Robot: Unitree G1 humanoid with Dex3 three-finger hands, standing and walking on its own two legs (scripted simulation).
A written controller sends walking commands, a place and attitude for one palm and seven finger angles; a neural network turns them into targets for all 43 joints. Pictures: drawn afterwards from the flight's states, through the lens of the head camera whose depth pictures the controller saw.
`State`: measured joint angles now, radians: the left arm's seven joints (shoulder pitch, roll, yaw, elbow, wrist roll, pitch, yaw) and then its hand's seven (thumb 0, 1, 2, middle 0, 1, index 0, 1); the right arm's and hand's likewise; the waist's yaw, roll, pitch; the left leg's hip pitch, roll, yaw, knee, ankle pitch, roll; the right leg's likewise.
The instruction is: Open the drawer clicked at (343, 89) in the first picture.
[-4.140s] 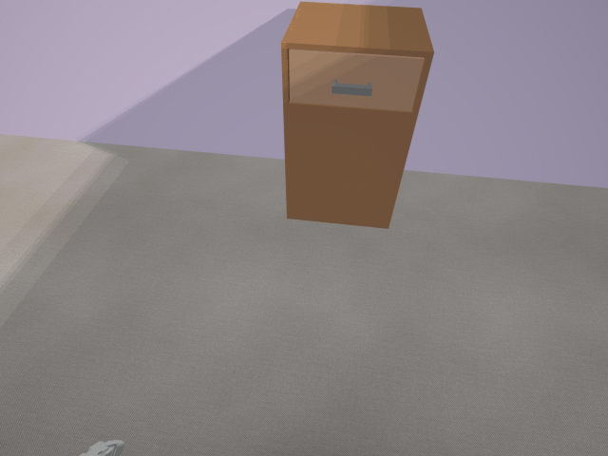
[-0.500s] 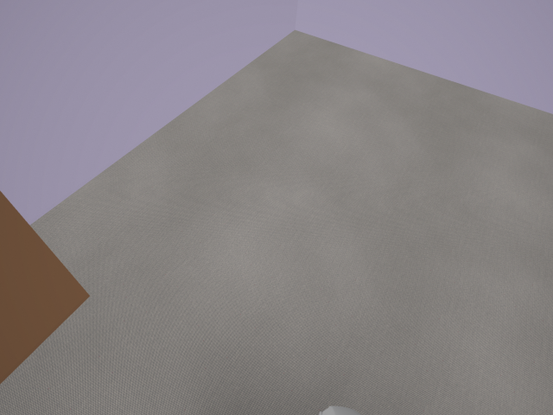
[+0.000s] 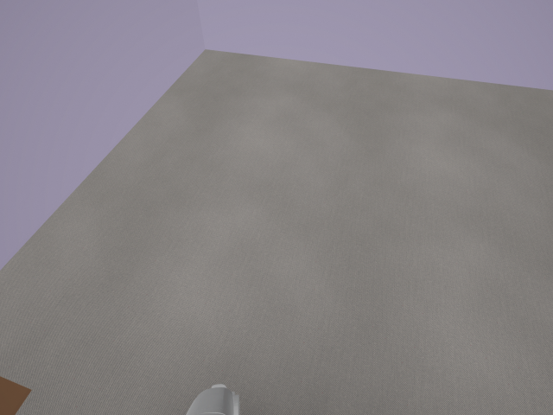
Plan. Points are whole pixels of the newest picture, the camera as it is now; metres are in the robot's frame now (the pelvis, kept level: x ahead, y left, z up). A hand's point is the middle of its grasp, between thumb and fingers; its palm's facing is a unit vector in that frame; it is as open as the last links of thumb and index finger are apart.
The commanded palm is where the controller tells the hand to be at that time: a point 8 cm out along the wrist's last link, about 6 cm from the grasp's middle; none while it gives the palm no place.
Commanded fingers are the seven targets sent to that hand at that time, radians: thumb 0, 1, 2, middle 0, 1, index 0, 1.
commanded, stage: turn to face it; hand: left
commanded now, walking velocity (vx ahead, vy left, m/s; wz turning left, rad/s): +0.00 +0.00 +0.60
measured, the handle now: out of the picture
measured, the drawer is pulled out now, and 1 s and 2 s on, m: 0.00 0.00 0.00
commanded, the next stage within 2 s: none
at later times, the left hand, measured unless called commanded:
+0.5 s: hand out of the picture +0.12 +0.28 -0.18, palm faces +0.26 -0.94 -0.20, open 7.3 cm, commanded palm none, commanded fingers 0.00 0.90 0.90 -0.20 -0.30 -0.20 -0.30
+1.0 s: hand out of the picture +0.09 +0.22 -0.15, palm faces +0.47 -0.82 -0.32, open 7.3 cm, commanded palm none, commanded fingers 0.00 0.90 0.90 -0.20 -0.30 -0.20 -0.30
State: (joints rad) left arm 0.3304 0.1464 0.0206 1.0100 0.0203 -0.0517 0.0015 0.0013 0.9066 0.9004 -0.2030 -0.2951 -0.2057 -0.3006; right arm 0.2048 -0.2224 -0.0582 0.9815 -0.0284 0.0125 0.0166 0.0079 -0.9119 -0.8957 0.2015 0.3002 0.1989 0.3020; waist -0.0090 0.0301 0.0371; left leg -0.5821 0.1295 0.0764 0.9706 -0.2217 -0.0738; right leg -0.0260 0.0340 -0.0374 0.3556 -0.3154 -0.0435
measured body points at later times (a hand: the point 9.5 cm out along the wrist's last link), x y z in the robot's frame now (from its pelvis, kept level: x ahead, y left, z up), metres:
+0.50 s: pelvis +0.09 +0.07 +0.00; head +0.10 +0.10 +0.45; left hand +0.11 +0.33 -0.16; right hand +0.18 -0.17 -0.13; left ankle +0.15 +0.11 -0.74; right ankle +0.12 -0.13 -0.65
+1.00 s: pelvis +0.12 -0.01 +0.00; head +0.16 -0.01 +0.44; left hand +0.07 +0.27 -0.13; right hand +0.28 -0.23 -0.16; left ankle +0.14 +0.11 -0.72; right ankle +0.15 -0.12 -0.74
